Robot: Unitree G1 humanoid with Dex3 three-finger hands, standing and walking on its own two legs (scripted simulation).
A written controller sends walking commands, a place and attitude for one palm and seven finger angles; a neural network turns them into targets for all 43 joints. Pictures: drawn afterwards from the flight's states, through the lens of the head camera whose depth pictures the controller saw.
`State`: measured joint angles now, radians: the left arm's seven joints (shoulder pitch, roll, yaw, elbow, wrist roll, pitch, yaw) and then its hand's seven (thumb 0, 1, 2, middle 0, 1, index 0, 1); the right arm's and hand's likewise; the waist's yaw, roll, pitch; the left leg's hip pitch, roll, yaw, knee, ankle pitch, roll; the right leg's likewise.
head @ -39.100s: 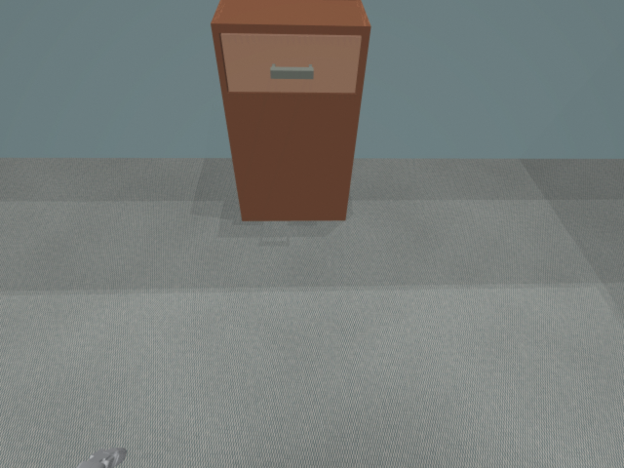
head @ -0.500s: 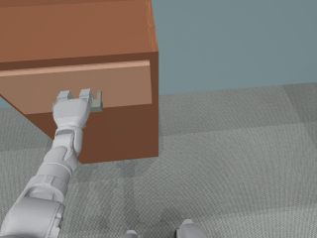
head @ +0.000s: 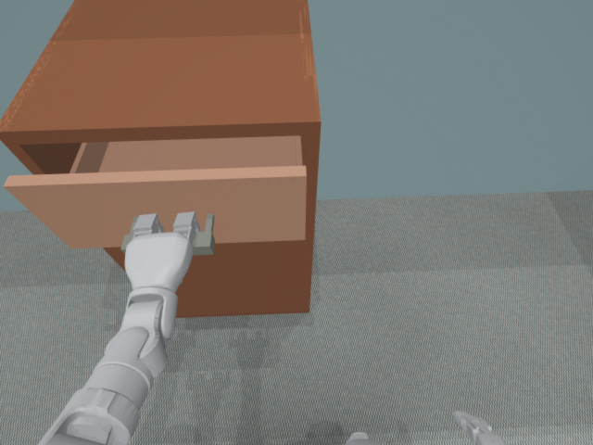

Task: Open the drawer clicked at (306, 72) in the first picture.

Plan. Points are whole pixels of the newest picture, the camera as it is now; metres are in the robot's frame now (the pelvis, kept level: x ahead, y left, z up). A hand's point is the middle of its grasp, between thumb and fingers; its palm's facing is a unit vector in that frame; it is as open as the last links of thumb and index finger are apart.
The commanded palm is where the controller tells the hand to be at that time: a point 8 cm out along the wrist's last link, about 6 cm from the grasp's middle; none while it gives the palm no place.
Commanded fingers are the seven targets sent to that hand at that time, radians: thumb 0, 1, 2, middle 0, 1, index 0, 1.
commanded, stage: pull the drawer open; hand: left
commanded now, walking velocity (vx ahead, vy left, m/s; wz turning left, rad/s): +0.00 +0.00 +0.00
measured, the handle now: (171, 232) +0.42 +0.22 -0.02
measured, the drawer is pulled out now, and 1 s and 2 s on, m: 0.08 0.20 0.30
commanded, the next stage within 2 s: open the thumb to release the handle in 1.96 s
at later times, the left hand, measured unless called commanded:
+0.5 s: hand (167, 310) +0.30 +0.20 -0.04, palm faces -0.03 -0.04 -1.00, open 6.2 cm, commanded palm +0.26 +0.20 +0.02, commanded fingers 0.00 0.90 0.90 -0.40 -1.35 -0.40 -1.35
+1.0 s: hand (161, 354) +0.24 +0.20 -0.04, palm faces -0.02 -0.05 -1.00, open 6.2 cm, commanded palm +0.20 +0.19 +0.02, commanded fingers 0.00 0.90 0.90 -0.40 -1.35 -0.40 -1.35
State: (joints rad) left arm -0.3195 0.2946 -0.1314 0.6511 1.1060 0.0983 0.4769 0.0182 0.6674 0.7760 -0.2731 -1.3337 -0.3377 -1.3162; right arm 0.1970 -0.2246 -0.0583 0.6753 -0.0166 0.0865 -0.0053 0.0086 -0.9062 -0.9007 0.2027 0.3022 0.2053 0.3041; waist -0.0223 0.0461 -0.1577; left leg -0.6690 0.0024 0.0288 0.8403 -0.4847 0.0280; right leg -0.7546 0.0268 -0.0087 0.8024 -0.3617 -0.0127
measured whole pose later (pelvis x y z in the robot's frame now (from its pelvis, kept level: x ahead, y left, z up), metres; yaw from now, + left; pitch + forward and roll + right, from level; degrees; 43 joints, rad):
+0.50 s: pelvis -0.01 -0.01 +0.00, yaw +0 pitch +15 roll +0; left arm -0.08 0.29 -0.13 0.46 1.10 0.11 0.49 0.03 0.67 0.77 -0.26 -1.32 -0.35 -1.31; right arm 0.18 -0.23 -0.05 0.66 -0.02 0.06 -0.01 0.01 -0.91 -0.90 0.20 0.30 0.20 0.30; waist -0.01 0.04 -0.15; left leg -0.61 0.01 0.04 0.82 -0.48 0.01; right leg -0.72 0.03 0.00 0.81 -0.36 -0.03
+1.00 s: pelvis -0.01 -0.02 +0.00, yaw +0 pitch +13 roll +1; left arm 0.13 0.27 -0.14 0.29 1.12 0.10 0.51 0.04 0.66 0.78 -0.26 -1.31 -0.37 -1.31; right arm 0.12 -0.22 -0.03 0.64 -0.03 0.04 -0.01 0.01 -0.91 -0.90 0.20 0.30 0.21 0.30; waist 0.02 0.04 -0.14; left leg -0.59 0.01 0.04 0.84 -0.48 0.01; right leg -0.70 0.03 0.00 0.85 -0.37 -0.04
